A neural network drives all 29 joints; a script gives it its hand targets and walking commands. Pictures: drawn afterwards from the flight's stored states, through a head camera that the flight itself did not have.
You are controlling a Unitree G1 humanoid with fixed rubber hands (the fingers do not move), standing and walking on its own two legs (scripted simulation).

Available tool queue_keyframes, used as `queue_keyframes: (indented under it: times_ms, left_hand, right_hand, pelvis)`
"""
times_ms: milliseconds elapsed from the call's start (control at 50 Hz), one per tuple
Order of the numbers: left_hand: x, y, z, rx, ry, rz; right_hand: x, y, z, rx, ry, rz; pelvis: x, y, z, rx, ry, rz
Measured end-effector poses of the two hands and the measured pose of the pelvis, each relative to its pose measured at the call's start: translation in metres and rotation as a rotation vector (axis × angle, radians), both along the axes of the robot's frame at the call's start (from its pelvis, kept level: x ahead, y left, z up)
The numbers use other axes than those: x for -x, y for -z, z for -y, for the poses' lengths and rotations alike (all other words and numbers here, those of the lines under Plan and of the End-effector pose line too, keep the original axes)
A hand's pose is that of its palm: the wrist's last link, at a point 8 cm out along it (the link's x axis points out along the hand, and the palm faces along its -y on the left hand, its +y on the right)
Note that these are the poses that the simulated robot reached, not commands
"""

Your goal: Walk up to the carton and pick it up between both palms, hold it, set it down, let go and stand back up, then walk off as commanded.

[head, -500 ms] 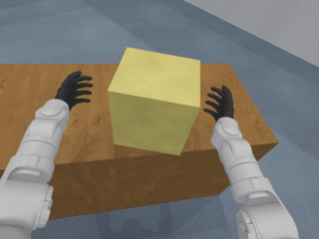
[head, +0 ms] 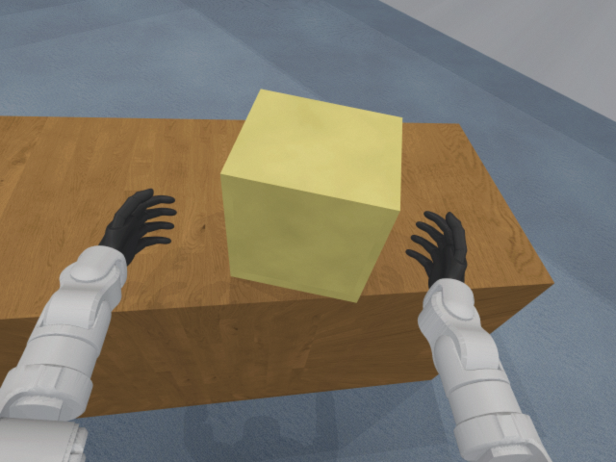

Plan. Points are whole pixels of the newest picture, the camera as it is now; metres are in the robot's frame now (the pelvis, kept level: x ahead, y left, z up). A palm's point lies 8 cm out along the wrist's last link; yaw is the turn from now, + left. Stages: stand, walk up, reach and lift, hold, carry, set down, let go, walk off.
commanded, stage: set down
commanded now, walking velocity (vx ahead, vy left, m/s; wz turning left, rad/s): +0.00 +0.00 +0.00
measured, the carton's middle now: (311, 201) +0.51 -0.01 +0.01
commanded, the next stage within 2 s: let go in 1.78 s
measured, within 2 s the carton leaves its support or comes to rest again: neither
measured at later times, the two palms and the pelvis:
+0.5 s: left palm (108, 314) +0.30 +0.26 +0.00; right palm (437, 332) +0.28 -0.17 +0.01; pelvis +0.02 +0.00 +0.00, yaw +0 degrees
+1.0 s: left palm (108, 353) +0.26 +0.26 -0.03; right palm (431, 348) +0.26 -0.17 -0.01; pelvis +0.03 +0.00 +0.00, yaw +0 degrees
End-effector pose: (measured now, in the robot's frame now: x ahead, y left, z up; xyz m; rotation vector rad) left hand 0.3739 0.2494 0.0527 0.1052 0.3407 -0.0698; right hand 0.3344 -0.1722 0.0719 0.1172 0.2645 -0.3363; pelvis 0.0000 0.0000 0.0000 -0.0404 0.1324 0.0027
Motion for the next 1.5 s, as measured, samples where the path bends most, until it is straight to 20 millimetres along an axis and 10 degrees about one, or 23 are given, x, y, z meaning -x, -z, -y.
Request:
queue_keyframes:
  times_ms: [660,1500]
  left_hand:
    - [0.091,0.070,-0.012,-0.018,0.033,-0.083]
    - [0.140,0.099,0.026,0.002,-0.070,-0.303]
  right_hand:
    - [0.070,0.072,-0.004,-0.011,0.041,-0.081]
    - [0.086,0.115,0.035,0.057,-0.134,-0.223]
  pelvis:
    - [-0.022,-0.001,0.002,-0.004,0.001,-0.011]
    - [-0.039,-0.004,0.009,-0.013,-0.002,0.072]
